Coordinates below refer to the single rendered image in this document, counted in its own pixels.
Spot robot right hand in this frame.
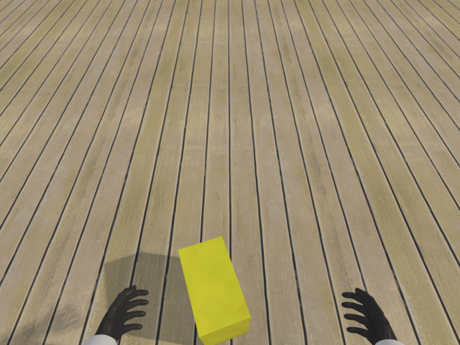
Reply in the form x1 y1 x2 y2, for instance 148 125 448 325
341 287 397 345

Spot carton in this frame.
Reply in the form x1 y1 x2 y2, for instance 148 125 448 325
178 236 251 345

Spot robot left hand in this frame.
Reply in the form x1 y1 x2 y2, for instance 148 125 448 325
95 285 149 342

